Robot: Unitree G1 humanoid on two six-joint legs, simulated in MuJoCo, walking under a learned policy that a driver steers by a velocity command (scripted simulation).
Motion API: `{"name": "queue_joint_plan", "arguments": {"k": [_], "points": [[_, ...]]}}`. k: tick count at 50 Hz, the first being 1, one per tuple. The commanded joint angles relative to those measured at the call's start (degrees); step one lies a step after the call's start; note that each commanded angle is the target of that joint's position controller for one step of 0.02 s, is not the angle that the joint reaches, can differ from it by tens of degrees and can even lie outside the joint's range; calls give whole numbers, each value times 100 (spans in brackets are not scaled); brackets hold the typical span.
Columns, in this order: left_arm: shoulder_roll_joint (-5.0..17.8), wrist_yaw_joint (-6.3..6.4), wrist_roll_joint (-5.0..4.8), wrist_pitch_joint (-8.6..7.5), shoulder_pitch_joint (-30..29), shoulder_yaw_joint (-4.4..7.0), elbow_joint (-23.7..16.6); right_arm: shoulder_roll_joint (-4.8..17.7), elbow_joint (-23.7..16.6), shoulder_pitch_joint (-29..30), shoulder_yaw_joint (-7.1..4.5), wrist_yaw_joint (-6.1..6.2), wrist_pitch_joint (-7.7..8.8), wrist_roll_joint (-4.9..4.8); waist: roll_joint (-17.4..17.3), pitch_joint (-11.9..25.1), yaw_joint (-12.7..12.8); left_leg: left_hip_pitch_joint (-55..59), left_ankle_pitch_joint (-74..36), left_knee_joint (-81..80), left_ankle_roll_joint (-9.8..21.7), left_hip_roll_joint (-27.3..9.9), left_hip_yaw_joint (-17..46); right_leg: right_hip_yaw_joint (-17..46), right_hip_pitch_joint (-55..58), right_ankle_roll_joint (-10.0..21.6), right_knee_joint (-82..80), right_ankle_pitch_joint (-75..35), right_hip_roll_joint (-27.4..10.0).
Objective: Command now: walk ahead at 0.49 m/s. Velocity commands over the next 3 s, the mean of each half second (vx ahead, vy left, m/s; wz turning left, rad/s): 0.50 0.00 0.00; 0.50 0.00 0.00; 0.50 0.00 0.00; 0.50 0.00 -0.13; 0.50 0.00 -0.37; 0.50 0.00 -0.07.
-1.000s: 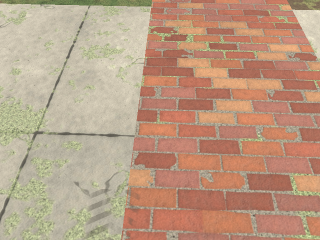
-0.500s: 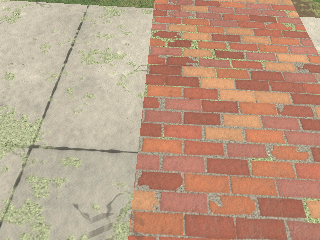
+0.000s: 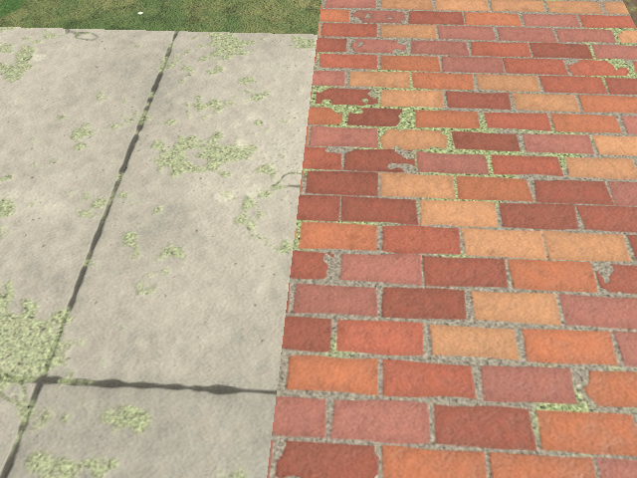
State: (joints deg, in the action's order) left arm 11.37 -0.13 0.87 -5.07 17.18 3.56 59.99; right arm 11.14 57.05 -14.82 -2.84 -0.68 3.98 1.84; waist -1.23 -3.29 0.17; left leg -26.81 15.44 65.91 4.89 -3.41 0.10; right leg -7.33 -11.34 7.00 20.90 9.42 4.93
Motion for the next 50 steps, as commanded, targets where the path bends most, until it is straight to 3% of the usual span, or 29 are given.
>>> {"name": "queue_joint_plan", "arguments": {"k": [1, 4, 7, 13, 16, 17, 18, 19, 20, 21, 22, 23, 25, 28, 31, 36, 41, 44, 45, 46, 47, 48, 49, 50], "points": [[443, 34, -15, -154, 399, 14, -99, 128, -133, -427, -31, -66, -148, 48, 292, -65, -235, -547, -388, -307, -150, -304, 24, 1497, 89, 554, -1423, -757, -1626], [456, 21, -29, -139, 745, -20, -63, 240, -439, 436, -34, -96, -181, 11, 332, -257, -44, -1131, -1017, -1075, -295, -377, -149, 1258, 375, 468, -1550, -1149, -1507], [424, 24, -35, -136, 1041, -61, -21, 182, -659, 1088, 16, -113, -156, -51, 392, -287, 128, -1091, -1502, -2051, -353, -244, -349, 984, 647, 324, -1478, -1828, -1376], [486, 105, 41, -113, 1526, -76, 163, 217, -967, 1899, 56, -101, -83, -73, 518, -351, 342, -1076, -1419, -3140, -113, 45, -553, 867, 1764, 385, -1110, -2833, -1631], [637, 153, 74, -102, 1262, -36, 149, 365, -891, 1414, -18, -43, -6, -67, 607, -96, -8, -198, -733, -3472, 188, 378, -667, 724, 2006, 299, -320, -4603, -1743], [700, 154, 84, -86, 1182, -17, 148, 473, -695, 789, -83, 2, 28, -60, 620, 227, -270, 486, -593, -3620, 308, 563, -711, 672, 2005, 238, 388, -5141, -1700], [710, 143, 48, -62, 1047, -17, 116, 600, -365, -201, -167, 53, 81, -13, 482, 717, -697, 1697, -917, -3996, 456, 581, -683, 510, 1595, 130, 1488, -4816, -1517], [543, 116, -24, -70, 1007, -76, -58, 1028, -148, -1218, -298, 116, 119, 143, 70, 1401, -1023, 3241, -504, -4008, 748, -513, 483, 353, 369, 39, 3121, -2941, -1257], [-22, 36, -253, -56, 1731, -156, -135, 1521, -123, -1436, -426, 83, 89, 192, -1268, 2022, -636, 4678, -233, -4610, 1621, -2176, 3454, 202, -1774, -209, 5341, 1653, -80], [539, 52, -99, -32, 1290, -8, -119, 1264, -177, -949, -385, 23, 12, -42, -351, 1737, -554, 4236, 176, -5013, 1473, -1910, 3723, 1063, -2287, -95, 5746, 1753, -285], [532, 36, -67, -51, 758, 10, -314, 943, -273, -315, -285, 7, 19, -103, -202, 848, -339, 3380, 121, -5144, 1255, -1740, 2735, 1056, -2516, -79, 5557, 1216, -570], [445, 23, -44, -74, 499, -2, -362, 609, -287, -50, -195, -16, 67, -84, 78, 431, -218, 2696, -479, -5358, 1077, -1484, 2143, 1031, -2363, -93, 5238, 865, -757], [252, -31, 100, 59, 583, -6, -330, 260, -136, -44, -75, 35, 138, -97, -68, 207, 107, 1939, -1122, -5578, 737, -1016, 1284, 990, -1848, -197, 4686, 645, -977], [138, -117, 141, 220, 452, -7, -399, 440, 56, -490, -79, 74, 247, -125, -137, 141, 214, 1789, -1788, -5726, 717, -844, 818, 811, -1880, -357, 4324, 468, -1023], [233, -152, 130, 289, -348, -6, -688, 564, 113, -793, -80, 73, 249, -129, -165, -100, 93, 1901, -1841, -5950, 688, -741, 578, 652, -2492, -506, 3734, -131, -1161], [182, -170, 43, 262, -1456, -86, -1069, 534, 203, -1291, -26, 76, 238, -125, -227, -232, -190, 2327, -2555, -5944, 547, -597, 236, 377, -2590, -588, 2249, -895, -1036], [248, -153, 32, 199, -2088, -110, -1329, 590, 357, -1665, -27, 142, 208, -59, -299, -326, -347, 3218, -3174, -5658, 621, -853, 178, 260, -2592, -365, 1417, -746, -837], [366, -111, 34, 120, -1723, -49, -1289, 715, 359, -1446, -65, 192, 187, -26, -346, -148, -57, 3461, -4698, -4970, 514, -959, 38, 155, -1843, -83, 1052, -112, -553], [455, -70, 41, 86, -1168, 8, -1117, 777, 357, -1365, -84, 196, 172, -20, -369, 140, 178, 3445, -5352, -4330, 446, -913, -24, 93, -1175, 31, 913, 38, -359], [563, -20, 79, 33, -205, 85, -786, 783, 332, -1241, -84, 184, 145, -49, -205, 626, 589, 3137, -5288, -3263, 334, -709, -206, 43, -29, 172, 539, -246, -244], [946, 43, 226, -15, 816, 208, -546, 639, 178, -1200, -29, 162, 150, -114, 144, 1287, 926, 1978, -3661, -1725, 231, -465, -351, 1027, 1518, 451, 509, 53, -1162], [1563, 34, 300, 2, 1240, 365, -500, 37, 58, -1898, 78, 84, 143, -363, 1497, 2054, 649, -179, 504, 628, -49, 647, -606, 3958, 3174, 1333, -12, 440, -2942], [1311, -14, 58, 104, 763, 326, -550, 609, 94, -1527, -73, 97, 133, -203, 753, 1873, 557, -761, 1198, 1188, 48, 599, 251, 4544, 2757, 1269, -543, 773, -2790], [1005, -30, -8, 103, 81, 231, -659, 628, -97, -990, -100, 86, 141, -160, 522, 924, 320, -1032, 704, 1086, 79, 271, 288, 3520, 1897, 1066, -624, 763, -2602]]}}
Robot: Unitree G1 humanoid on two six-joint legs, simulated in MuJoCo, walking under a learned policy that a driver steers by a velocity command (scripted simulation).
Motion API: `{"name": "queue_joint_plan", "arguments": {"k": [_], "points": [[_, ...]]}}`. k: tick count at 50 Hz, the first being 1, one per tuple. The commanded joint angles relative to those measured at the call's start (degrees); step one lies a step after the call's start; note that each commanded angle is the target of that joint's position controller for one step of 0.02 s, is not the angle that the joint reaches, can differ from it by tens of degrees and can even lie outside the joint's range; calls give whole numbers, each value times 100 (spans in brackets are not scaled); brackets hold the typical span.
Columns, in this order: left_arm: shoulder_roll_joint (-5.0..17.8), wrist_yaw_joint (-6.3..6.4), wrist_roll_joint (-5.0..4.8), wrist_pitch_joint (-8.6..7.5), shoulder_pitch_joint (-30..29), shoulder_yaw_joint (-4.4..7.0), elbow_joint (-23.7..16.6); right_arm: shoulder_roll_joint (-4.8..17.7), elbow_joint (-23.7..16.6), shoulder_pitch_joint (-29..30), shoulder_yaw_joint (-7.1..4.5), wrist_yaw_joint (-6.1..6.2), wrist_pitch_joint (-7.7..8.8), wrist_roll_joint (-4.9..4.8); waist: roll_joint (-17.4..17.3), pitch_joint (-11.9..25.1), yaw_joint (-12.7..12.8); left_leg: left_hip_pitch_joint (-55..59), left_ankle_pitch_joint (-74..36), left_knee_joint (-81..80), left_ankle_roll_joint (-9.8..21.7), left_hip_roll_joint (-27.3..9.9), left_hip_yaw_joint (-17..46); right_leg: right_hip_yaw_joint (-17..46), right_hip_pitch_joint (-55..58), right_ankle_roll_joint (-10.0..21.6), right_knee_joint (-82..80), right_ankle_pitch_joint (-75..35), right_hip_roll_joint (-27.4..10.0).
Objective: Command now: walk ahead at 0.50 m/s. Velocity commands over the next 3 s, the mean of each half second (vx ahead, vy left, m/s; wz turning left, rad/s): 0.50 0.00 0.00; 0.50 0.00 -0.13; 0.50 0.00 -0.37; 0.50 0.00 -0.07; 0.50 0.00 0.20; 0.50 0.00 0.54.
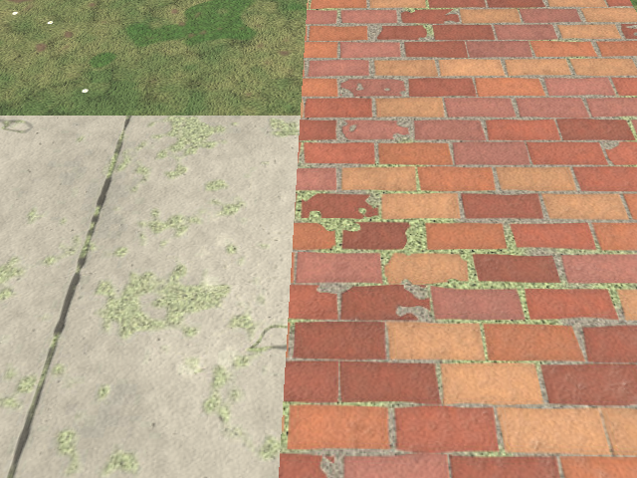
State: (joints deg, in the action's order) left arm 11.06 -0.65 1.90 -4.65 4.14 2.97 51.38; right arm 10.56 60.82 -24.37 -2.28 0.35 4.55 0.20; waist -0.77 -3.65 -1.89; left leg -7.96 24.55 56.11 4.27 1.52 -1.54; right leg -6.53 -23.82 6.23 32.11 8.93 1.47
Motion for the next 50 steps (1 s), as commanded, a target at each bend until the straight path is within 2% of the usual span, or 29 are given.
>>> {"name": "queue_joint_plan", "arguments": {"k": [1, 2, 3, 4, 6, 8, 11, 13, 16, 19, 21, 22, 23, 24, 25, 26, 27, 28, 29, 30, 31, 32, 34, 36, 41, 43, 47, 48, 50], "points": [[684, -3, -94, 14, 1100, 194, 181, 608, -532, 246, -141, -35, 110, 20, 184, 549, 415, -2770, -577, 1729, 140, -415, 446, 2847, 2447, 969, -1960, 295, -2003], [505, 12, -91, -30, 1039, 138, 243, 518, -517, 293, -150, -48, 64, 81, 201, 311, 244, -2520, -736, 1397, 114, -558, 434, 2347, 1969, 755, -2084, -119, -1737], [328, 39, -109, -63, 1064, 77, 340, 408, -498, 177, -133, -83, -21, 163, 313, 246, 74, -2212, -824, 1124, 53, -650, 420, 1950, 1610, 589, -2200, -372, -1509], [318, 54, -107, -105, 1212, 60, 419, 309, -464, 96, -125, -119, -93, 189, 368, 266, 19, -2053, -866, 991, 2, -651, 372, 1769, 1500, 559, -2250, -610, -1440], [482, 69, -135, -176, 1502, 81, 538, 277, -524, 243, -127, -168, -185, 214, 352, 207, -36, -2187, -1009, 770, -95, -688, 250, 1518, 1466, 591, -2360, -985, -1355], [616, 71, -137, -191, 1690, 97, 584, 332, -701, 743, -128, -195, -241, 214, 341, 45, 15, -2598, -1381, 417, -199, -794, 152, 1363, 1521, 600, -2540, -943, -1312], [584, 66, -141, -169, 2009, 62, 641, 393, -963, 1520, -115, -212, -253, 166, 352, -127, 192, -3043, -1940, -352, -325, -857, 24, 1173, 1778, 541, -2649, -1197, -1212], [579, 67, -142, -164, 2186, 43, 676, 348, -1095, 1924, -76, -217, -237, 131, 366, -164, 294, -3016, -2225, -952, -355, -789, -83, 1018, 1930, 475, -2626, -1498, -1142], [595, 88, -128, -166, 2503, 29, 776, 302, -1253, 2416, -24, -213, -215, 106, 431, -195, 455, -2945, -2462, -1624, -298, -643, -239, 879, 2330, 444, -2535, -1931, -1164], [618, 129, -76, -138, 2706, 26, 874, 355, -1409, 2775, -15, -202, -172, 107, 470, -269, 542, -2977, -2282, -2045, -156, -529, -299, 851, 2868, 502, -2322, -2341, -1326], [684, 164, -46, -120, 2662, 45, 908, 414, -1470, 2785, -34, -193, -127, 106, 490, -274, 460, -2803, -1928, -2280, -1, -439, -318, 824, 3134, 483, -2066, -2881, -1452], [725, 178, -40, -115, 2552, 55, 901, 449, -1441, 2617, -55, -176, -99, 105, 513, -199, 340, -2465, -1712, -2417, 101, -323, -372, 751, 3163, 428, -1809, -3504, -1464], [786, 187, -33, -108, 2450, 72, 895, 516, -1337, 2252, -97, -141, -72, 109, 560, -6, 165, -1925, -1498, -2524, 209, -141, -449, 682, 3153, 357, -1367, -4300, -1447], [828, 180, -41, -87, 2355, 83, 893, 605, -1098, 1525, -161, -97, -30, 125, 509, 359, -145, -1094, -1531, -2795, 333, 55, -533, 577, 3078, 276, -540, -4747, -1335], [779, 169, -83, -75, 2264, 60, 844, 795, -767, 513, -255, -42, 30, 205, 335, 904, -543, 295, -1790, -2995, 510, -112, -333, 403, 2408, 160, 629, -4120, -1107], [444, 127, -228, -81, 2392, -38, 619, 1358, -623, -412, -402, 20, 63, 358, -436, 1696, -715, 1973, -1289, -3106, 934, -1603, 1467, 114, 837, -31, 2546, -1840, -640], [236, 86, -315, -69, 2911, -32, 641, 1632, -592, -415, -475, -45, 3, 288, -1294, 2151, -413, 2740, -1327, -3881, 1582, -2701, 3923, 399, -701, -136, 4165, 2260, 347], [656, 106, -168, -24, 2306, 83, 587, 1331, -673, 226, -413, -79, -51, 93, -363, 1398, -234, 2031, -718, -4035, 1318, -2331, 3431, 1009, -1156, -35, 4412, 1757, -94], [604, 68, -139, -58, 1881, 81, 440, 957, -772, 776, -303, -98, -38, 53, -195, 659, -78, 1124, -815, -4256, 1132, -2130, 2617, 963, -1210, -29, 4155, 1210, -309], [493, 50, -130, -59, 1736, 72, 428, 686, -778, 1023, -224, -113, -4, 73, -68, 340, 87, 539, -1182, -4483, 929, -1842, 2069, 928, -1006, -37, 3815, 882, -500], [435, 29, -43, 2, 1762, 77, 446, 539, -712, 1037, -174, -92, 31, 52, -164, 184, 231, 145, -1569, -4599, 779, -1615, 1643, 900, -762, -96, 3555, 750, -607], [319, -12, 6, 79, 1900, 57, 488, 419, -633, 978, -127, -69, 62, 44, -260, 188, 353, -92, -1774, -4700, 687, -1455, 1324, 872, -513, -166, 3369, 670, -670], [262, -69, 29, 174, 1826, 62, 452, 527, -482, 627, -134, -45, 147, 35, -242, 184, 406, -149, -2341, -4785, 727, -1364, 1056, 749, -525, -274, 3200, 552, -686], [294, -97, 32, 235, 1401, 65, 299, 693, -410, 412, -160, -36, 177, 28, -222, 47, 385, -94, -2443, -4937, 759, -1316, 859, 656, -921, -382, 2911, 224, -782], [307, -132, -69, 256, 315, 19, -60, 668, -321, -38, -119, -21, 183, 65, -224, -187, 132, 328, -2906, -5086, 573, -1198, 244, 577, -1498, -465, 1736, -656, -743], [249, -143, -91, 240, 2, -24, -170, 655, -282, -177, -103, 1, 203, 75, -262, -235, 47, 493, -3191, -5084, 482, -1204, -27, 505, -1410, -402, 1227, -930, -609], [242, -158, -54, 206, -516, -70, -404, 649, -169, -444, -86, 84, 199, 105, -257, -340, -82, 1149, -3903, -4882, 430, -1401, -422, 202, -1337, -176, 494, -901, -456], [256, -162, -44, 193, -555, -66, -448, 682, -150, -455, -92, 108, 189, 115, -268, -339, -65, 1330, -4240, -4730, 416, -1463, -503, 131, -1277, -94, 362, -733, -406], [328, -147, -27, 174, -362, -23, -448, 818, -165, -331, -118, 160, 164, 124, -358, -170, 98, 1605, -5805, -4117, 354, -1541, -706, -92, -858, 121, 197, -238, -149]]}}
Over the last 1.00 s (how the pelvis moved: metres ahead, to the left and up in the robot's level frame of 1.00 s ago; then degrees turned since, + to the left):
0.57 0.01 -0.02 0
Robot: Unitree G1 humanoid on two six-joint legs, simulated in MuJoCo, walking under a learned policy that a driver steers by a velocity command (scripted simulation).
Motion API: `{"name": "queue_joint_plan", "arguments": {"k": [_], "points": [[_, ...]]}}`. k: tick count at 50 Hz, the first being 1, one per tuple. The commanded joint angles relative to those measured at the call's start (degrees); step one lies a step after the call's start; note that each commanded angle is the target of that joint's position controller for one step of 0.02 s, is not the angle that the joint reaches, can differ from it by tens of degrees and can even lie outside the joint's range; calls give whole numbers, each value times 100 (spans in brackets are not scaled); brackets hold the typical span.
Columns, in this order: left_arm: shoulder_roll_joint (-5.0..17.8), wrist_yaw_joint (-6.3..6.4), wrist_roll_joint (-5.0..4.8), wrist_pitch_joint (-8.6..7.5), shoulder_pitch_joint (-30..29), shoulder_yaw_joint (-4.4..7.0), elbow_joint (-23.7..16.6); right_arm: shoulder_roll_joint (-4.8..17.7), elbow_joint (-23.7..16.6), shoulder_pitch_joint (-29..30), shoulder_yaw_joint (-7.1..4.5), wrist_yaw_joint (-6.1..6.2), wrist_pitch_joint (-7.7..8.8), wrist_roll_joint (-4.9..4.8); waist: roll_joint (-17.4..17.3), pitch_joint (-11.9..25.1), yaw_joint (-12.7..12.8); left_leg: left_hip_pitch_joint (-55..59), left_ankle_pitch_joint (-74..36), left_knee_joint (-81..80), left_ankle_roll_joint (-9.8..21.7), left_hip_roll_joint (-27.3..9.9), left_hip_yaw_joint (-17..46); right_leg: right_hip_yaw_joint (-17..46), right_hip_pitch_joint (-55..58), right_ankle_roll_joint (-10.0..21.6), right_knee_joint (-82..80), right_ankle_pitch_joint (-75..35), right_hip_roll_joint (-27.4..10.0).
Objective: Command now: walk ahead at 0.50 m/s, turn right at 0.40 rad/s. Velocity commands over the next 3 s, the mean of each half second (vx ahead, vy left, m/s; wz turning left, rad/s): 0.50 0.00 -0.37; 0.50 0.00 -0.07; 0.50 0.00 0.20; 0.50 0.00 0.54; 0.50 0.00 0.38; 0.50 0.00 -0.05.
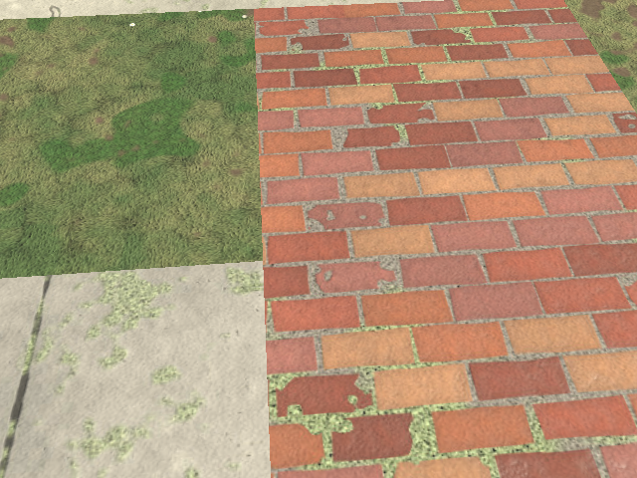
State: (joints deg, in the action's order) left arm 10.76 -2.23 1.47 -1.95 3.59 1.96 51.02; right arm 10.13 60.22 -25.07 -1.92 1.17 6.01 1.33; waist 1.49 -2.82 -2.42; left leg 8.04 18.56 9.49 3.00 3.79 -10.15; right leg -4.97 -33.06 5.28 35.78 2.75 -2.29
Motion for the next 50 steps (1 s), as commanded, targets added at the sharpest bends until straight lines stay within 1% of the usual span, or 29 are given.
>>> {"name": "queue_joint_plan", "arguments": {"k": [1, 2, 3, 4, 5, 6, 7, 8, 9, 10, 11, 14, 17, 20, 26, 28, 29, 30, 31, 32, 33, 34, 35, 36, 37, 39, 42, 45, 50], "points": [[429, 35, 26, -102, -31, 119, -352, 951, -119, -198, -178, 102, -7, 21, -676, -53, 281, 111, -6084, 1065, 452, -1796, 65, -374, 409, 344, -186, 688, 422], [530, 55, 32, -119, 477, 182, -215, 1032, -142, -132, -203, 108, -55, 37, -716, 250, 488, 131, -6580, 1881, 431, -1795, -19, -461, 922, 489, -283, 926, 637], [661, 70, 68, -155, 1255, 270, 23, 1094, -201, -52, -219, 100, -107, 13, -649, 669, 819, -215, -6254, 3019, 343, -1720, -137, -409, 1900, 659, -683, 758, 777], [1086, 121, 166, -172, 2112, 431, 210, 1058, -403, 84, -199, 72, -103, -32, -295, 1184, 1205, -1427, -4700, 4651, 199, -1577, -188, 657, 3318, 1004, -886, 1020, 54], [1704, 170, 159, -130, 2185, 595, 131, 492, -748, -233, -106, -76, -62, -142, 1122, 1707, 815, -3968, 467, 6979, -114, -322, -95, 3786, 5066, 2008, -1266, 795, -1697], [1606, 149, -60, -42, 2123, 574, 163, 927, -900, 430, -199, -98, -3, -67, 386, 1767, 915, -4742, 907, 7492, -67, -207, 1151, 4615, 5070, 2027, -1862, 833, -1721], [1442, 176, -91, -23, 1672, 528, 113, 880, -1110, 861, -176, -128, 76, -95, 182, 916, 738, -5127, 343, 7208, -26, -593, 1275, 3686, 4375, 1802, -1965, 595, -1598], [1119, 176, -88, -36, 1427, 452, 84, 878, -1115, 918, -170, -122, 121, -92, -276, 536, 543, -4865, -17, 6698, -42, -787, 1243, 3184, 3672, 1549, -2112, 34, -1377], [955, 198, -101, -64, 1226, 404, 57, 844, -1103, 922, -181, -107, 67, -27, -419, 274, 329, -4543, -92, 6306, -111, -911, 1246, 2736, 3083, 1353, -2193, -511, -1098], [814, 227, -138, -99, 1141, 350, 58, 791, -1127, 818, -170, -112, -53, 73, -328, 260, 148, -4187, -102, 6009, -214, -983, 1259, 2391, 2692, 1236, -2260, -846, -858], [829, 232, -156, -150, 1177, 335, 52, 730, -1144, 766, -166, -131, -169, 125, -250, 302, 82, -4014, -70, 5795, -299, -996, 1241, 2217, 2536, 1200, -2293, -1032, -738], [1020, 230, -164, -261, 1496, 358, 125, 629, -1252, 967, -137, -201, -356, 151, -101, 228, 79, -4107, -422, 5152, -470, -1039, 1017, 1833, 2356, 1110, -2499, -1340, -546], [978, 212, -164, -267, 1903, 324, 210, 685, -1489, 1685, -134, -231, -392, 112, 44, 31, 338, -4499, -1208, 4317, -513, -1085, 899, 1682, 2591, 792, -2653, -1497, -429], [987, 218, -158, -270, 2226, 294, 267, 701, -1659, 2186, -115, -259, -396, 66, 139, 47, 550, -4694, -1754, 3688, -449, -1007, 849, 1591, 3109, 519, -2590, -1801, -413], [1007, 310, -48, -268, 2604, 224, 385, 705, -2019, 3072, -35, -299, -322, 21, 210, -176, 807, -4804, -1745, 2653, -202, -706, 681, 1607, 4004, 563, -2395, -2265, -651], [1092, 349, -17, -278, 2497, 226, 402, 774, -2055, 2948, -44, -296, -272, 8, 266, -185, 640, -4434, -1426, 2341, -15, -580, 678, 1577, 4132, 540, -2184, -2875, -787], [1142, 361, -10, -292, 2335, 227, 382, 830, -1972, 2614, -68, -269, -250, -1, 301, -83, 439, -3906, -1207, 2169, 99, -438, 641, 1477, 4062, 455, -1918, -3585, -778], [1206, 361, 3, -306, 2245, 238, 381, 934, -1818, 2120, -118, -215, -230, -13, 362, 164, 230, -3240, -971, 2092, 207, -232, 581, 1422, 4024, 382, -1435, -4385, -750], [1232, 338, 5, -306, 2165, 237, 391, 1053, -1557, 1303, -183, -149, -192, -11, 253, 584, -136, -2313, -1055, 1786, 343, -98, 537, 1286, 3923, 304, -528, -4633, -600], [1161, 316, -45, -328, 2091, 204, 327, 1249, -1315, 352, -261, -73, -139, 84, 49, 1133, -555, -868, -1173, 1665, 562, -617, 1032, 1151, 3078, 233, 700, -3567, -405], [648, 262, -263, -344, 2637, 90, 164, 1916, -1258, -329, -431, -35, -131, 243, -1090, 2027, -440, 914, -732, 1589, 1247, -2279, 3454, 746, 1294, -37, 2878, -758, 411], [953, 272, -185, -328, 2702, 172, 248, 1716, -1174, -140, -418, -131, -224, 74, -1258, 2105, -294, 922, -764, 795, 1568, -2784, 5120, 889, 306, -17, 3908, 2601, 940], [1065, 272, -44, -293, 2292, 208, 172, 1418, -1277, 527, -344, -171, -254, -53, -652, 1045, -24, -25, -196, 654, 1462, -2575, 4389, 1095, -89, 29, 4107, 2198, 505], [961, 225, -9, -302, 1924, 171, 86, 1046, -1344, 969, -248, -198, -237, -64, -270, 486, 62, -809, -207, 422, 1338, -2337, 3671, 1055, -99, 20, 3804, 1809, 258], [837, 184, -13, -273, 1778, 156, 44, 867, -1302, 1100, -187, -197, -206, -36, -272, 124, 194, -1361, -432, 196, 1138, -2034, 3103, 980, 31, 14, 3431, 1639, 61], [696, 108, 80, -140, 1896, 118, 74, 759, -1129, 1025, -128, -171, -128, -39, -534, 28, 410, -1900, -1003, -51, 927, -1662, 2428, 862, 448, -109, 2994, 1457, -111], [632, 43, 84, -66, 1606, 90, -38, 949, -918, 653, -177, -188, -16, -90, -517, 17, 436, -1855, -1673, -261, 1003, -1555, 1984, 633, 150, -271, 2608, 1067, -258], [624, 23, 65, -53, 795, 57, -316, 957, -783, 357, -172, -196, -16, -103, -470, -161, 279, -1623, -1965, -424, 966, -1405, 1669, 445, -366, -430, 1793, 452, -412], [474, 7, 6, -83, -211, -51, -634, 1002, -596, -90, -168, -179, -18, -104, -526, -177, -7, -1225, -2718, -273, 778, -1291, 1289, 150, -92, -461, 283, -314, -227]]}}
Over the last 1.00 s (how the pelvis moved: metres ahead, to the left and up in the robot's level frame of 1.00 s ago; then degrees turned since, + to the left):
0.53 0.03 0.01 -6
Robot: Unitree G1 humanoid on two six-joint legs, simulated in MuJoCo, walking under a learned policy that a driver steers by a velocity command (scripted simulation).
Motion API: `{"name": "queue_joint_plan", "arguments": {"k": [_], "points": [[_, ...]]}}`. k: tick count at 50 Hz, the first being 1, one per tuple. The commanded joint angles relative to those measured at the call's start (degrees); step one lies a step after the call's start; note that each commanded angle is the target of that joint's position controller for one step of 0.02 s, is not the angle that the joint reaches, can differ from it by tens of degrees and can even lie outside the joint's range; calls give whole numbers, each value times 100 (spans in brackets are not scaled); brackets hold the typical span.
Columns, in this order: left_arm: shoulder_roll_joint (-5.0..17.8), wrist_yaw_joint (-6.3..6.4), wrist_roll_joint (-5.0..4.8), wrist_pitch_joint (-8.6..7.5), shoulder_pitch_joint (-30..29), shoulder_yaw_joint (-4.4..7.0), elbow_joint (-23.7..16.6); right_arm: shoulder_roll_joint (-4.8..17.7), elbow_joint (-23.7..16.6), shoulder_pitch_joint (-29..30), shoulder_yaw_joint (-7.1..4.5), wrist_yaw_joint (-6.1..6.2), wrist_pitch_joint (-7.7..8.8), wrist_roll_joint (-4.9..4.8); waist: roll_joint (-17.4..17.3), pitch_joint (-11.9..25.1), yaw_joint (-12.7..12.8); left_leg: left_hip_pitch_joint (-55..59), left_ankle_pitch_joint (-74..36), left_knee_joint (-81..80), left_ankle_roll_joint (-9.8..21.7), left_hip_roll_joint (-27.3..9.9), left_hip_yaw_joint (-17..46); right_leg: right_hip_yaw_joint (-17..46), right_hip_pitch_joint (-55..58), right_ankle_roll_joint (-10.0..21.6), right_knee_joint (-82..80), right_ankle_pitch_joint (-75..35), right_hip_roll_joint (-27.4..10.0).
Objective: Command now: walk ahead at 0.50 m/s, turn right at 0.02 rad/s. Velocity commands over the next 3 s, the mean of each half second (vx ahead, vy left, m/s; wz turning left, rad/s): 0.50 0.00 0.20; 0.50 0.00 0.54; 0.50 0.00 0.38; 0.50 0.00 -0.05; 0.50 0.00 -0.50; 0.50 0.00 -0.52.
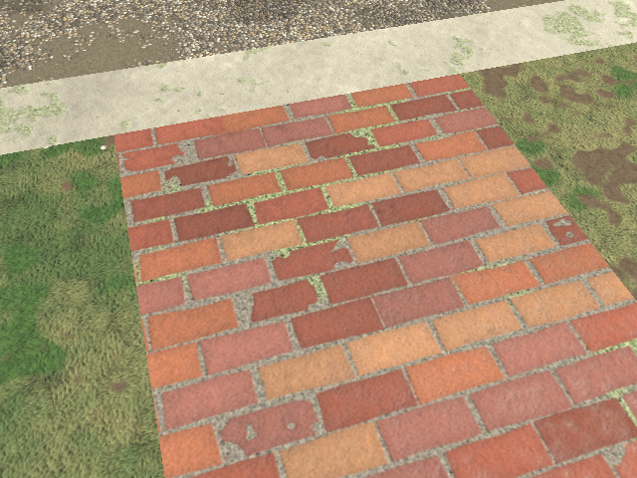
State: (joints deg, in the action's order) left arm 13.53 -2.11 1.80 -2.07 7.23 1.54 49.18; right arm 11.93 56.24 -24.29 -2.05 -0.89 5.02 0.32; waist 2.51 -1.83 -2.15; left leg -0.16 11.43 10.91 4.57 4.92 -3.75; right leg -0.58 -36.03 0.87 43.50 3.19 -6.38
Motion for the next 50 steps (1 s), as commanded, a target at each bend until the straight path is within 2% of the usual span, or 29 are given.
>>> {"name": "queue_joint_plan", "arguments": {"k": [1, 5, 6, 7, 8, 9, 10, 11, 12, 13, 15, 17, 20, 23, 26, 30, 33, 35, 36, 37, 38, 39, 40, 41, 42, 43, 44, 47, 50], "points": [[214, 3, -33, -76, -715, -13, -496, 834, -161, -254, -154, 39, 73, 10, -639, -282, -81, -236, -2131, -353, 618, -1458, 652, -312, 227, 9, -658, -368, 224], [359, 40, -26, -131, -875, 28, -621, 923, -56, -312, -170, 111, 22, 76, -698, -282, -13, 449, -2957, 109, 559, -1769, 717, -293, 435, 260, -1146, 228, 382], [411, 63, -19, -157, -661, 57, -568, 961, -53, -226, -178, 129, 9, 86, -721, -183, 117, 521, -3566, 421, 498, -1784, 671, -326, 784, 356, -1288, 474, 500], [487, 99, -2, -191, -168, 107, -409, 999, -47, -154, -187, 139, -9, 90, -723, 70, 337, 537, -4231, 1010, 424, -1728, 596, -392, 1410, 467, -1486, 626, 681], [614, 153, 57, -258, 717, 181, -110, 929, -43, -134, -157, 132, -34, 61, -507, 540, 704, 174, -4215, 2060, 315, -1488, 445, -379, 2614, 620, -1848, 410, 742], [1028, 234, 200, -319, 1760, 303, 85, 738, -227, -82, -82, 116, -19, 2, -30, 1270, 1076, -959, -2619, 3626, 206, -1210, 284, 732, 4168, 906, -1898, 729, -332], [1601, 236, 230, -273, 2014, 461, 123, 120, -341, -788, 42, 89, -28, -205, 1341, 1942, 773, -2982, 1460, 5635, -29, -173, -83, 3303, 5580, 1593, -2424, 1070, -1964], [1258, 196, 7, -200, 1685, 411, 61, 850, -228, -456, -148, 153, -90, -30, 384, 1615, 755, -3407, 1722, 6130, 72, -379, 647, 3505, 5035, 1483, -2687, 1377, -1806], [897, 185, -33, -203, 1107, 306, -17, 816, -333, -58, -176, 122, -81, -22, 165, 791, 543, -3513, 1217, 6055, 107, -629, 756, 2573, 4232, 1304, -2848, 1306, -1568], [602, 167, -25, -247, 819, 233, -30, 660, -345, 109, -143, 91, -77, -30, 20, 382, 424, -3368, 845, 5780, 92, -835, 739, 1930, 3592, 1124, -3121, 916, -1313], [372, 220, -54, -323, 683, 166, 60, 545, -288, 72, -154, 16, -223, 107, 207, 76, 179, -2997, 557, 5439, 1, -1012, 692, 1034, 2918, 793, -3418, 481, -900], [416, 236, -80, -428, 854, 177, 141, 441, -309, 115, -165, -55, -349, 127, 158, 80, 97, -2974, 366, 5413, -69, -1012, 629, 624, 2826, 767, -3536, -18, -852], [524, 256, -111, -495, 1075, 218, 243, 394, -504, 636, -180, -123, -433, 129, 90, -94, 95, -3575, -181, 5215, -158, -1115, 553, 73, 2962, 747, -3684, -344, -802], [467, 270, -91, -481, 1309, 202, 347, 363, -725, 1210, -166, -165, -442, 118, 89, -257, 177, -3960, -731, 4624, -224, -1116, 439, -379, 3117, 717, -3706, -664, -701], [497, 294, -92, -470, 1431, 196, 414, 264, -943, 1787, -96, -212, -417, 126, 103, -369, 285, -3802, -1188, 3622, -213, -1020, 138, -805, 3238, 644, -3630, -1113, -630], [617, 355, -73, -409, 1805, 221, 578, 270, -1231, 2380, -45, -265, -399, 162, 106, -462, 450, -3665, -1017, 2791, 34, -865, -288, -1136, 3892, 606, -3361, -1926, -835], [798, 408, -46, -318, 1729, 263, 589, 397, -1249, 2169, -103, -238, -406, 182, 274, -220, 251, -3085, -254, 2563, 360, -463, -572, -1404, 4326, 541, -2519, -4032, -930], [980, 417, -30, -209, 1621, 320, 547, 577, -1054, 1383, -214, -182, -383, 185, 358, 276, -100, -2194, 340, 2406, 646, -66, -665, -1475, 4366, 540, -1124, -4948, -959], [1026, 392, -52, -156, 1548, 335, 488, 731, -821, 621, -313, -130, -329, 219, 179, 699, -451, -1150, 200, 1923, 824, 77, -540, -1541, 3913, 444, 108, -4315, -890], [870, 362, -66, -162, 1510, 293, 306, 1260, -652, -132, -498, -43, -307, 290, -398, 1228, -763, 220, 685, 1575, 1155, -838, 786, -1556, 2663, 254, 1870, -2297, -683], [384, 246, -140, -227, 1515, 238, -142, 1843, -816, 257, -645, -13, -376, 172, -1800, 1530, -264, 1701, 474, 849, 2050, -2360, 4140, -1057, 31, -130, 4033, 2696, 779], [771, 212, -70, -308, 846, 273, -320, 1809, -839, 142, -631, 1, -445, 48, -684, 1425, -500, 1568, 16, 480, 2060, -2417, 4248, 139, -615, -74, 4193, 2422, 593], [628, 190, -141, -385, 620, 227, -411, 1534, -792, 412, -559, 56, -441, 31, -437, 754, -323, 984, -348, 460, 1896, -2344, 3454, 236, -804, -28, 3880, 1906, 290], [621, 209, -150, -423, 765, 221, -330, 1198, -768, 630, -474, 70, -406, 15, -25, 246, -27, 160, -1047, 358, 1603, -2076, 2894, 215, -471, -31, 3219, 1612, 74], [610, 218, -51, -352, 761, 230, -333, 1034, -788, 839, -418, 98, -356, -5, 21, 101, 176, -312, -1445, 312, 1398, -1746, 2467, 262, -137, -85, 2785, 1572, -52], [574, 208, 53, -232, 939, 217, -286, 932, -840, 996, -372, 113, -305, -23, -62, 143, 334, -604, -1739, 249, 1309, -1523, 2145, 259, 215, -156, 2556, 1525, -84], [550, 186, 101, -125, 988, 219, -297, 928, -848, 963, -355, 102, -242, -43, -140, 199, 382, -736, -1976, 220, 1292, -1416, 2022, 235, 367, -223, 2369, 1525, -79], [471, 135, 103, 31, 651, 196, -482, 1164, -804, 656, -402, 72, -146, -46, -278, 132, 343, -912, -2086, 92, 1225, -1179, 1826, 79, 191, -387, 1755, 1137, -51], [521, 125, 78, 55, -105, 189, -768, 1184, -780, 269, -405, 64, -163, -37, -455, -49, 70, -697, -1893, 27, 1049, -1090, 1936, 52, -287, -471, 971, 492, -19]]}}
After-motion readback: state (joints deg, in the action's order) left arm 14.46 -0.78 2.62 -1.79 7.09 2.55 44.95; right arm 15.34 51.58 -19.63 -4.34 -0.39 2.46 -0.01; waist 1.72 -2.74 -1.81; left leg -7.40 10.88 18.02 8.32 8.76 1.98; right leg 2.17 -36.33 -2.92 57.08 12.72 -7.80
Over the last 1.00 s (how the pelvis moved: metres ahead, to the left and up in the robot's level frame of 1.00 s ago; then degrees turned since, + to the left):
0.55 -0.06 0.01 -13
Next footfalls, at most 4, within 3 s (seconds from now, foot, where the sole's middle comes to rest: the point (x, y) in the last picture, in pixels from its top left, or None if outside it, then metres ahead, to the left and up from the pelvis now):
0.16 right None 0.26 -0.12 -0.78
0.72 left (270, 468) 0.51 0.09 -0.78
1.28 right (271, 318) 0.88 0.10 -0.78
1.78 left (144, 297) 0.94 0.42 -0.78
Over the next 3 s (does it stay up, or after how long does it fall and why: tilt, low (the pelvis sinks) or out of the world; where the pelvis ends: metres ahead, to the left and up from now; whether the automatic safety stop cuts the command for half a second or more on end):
stays up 1.42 0.52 -0.02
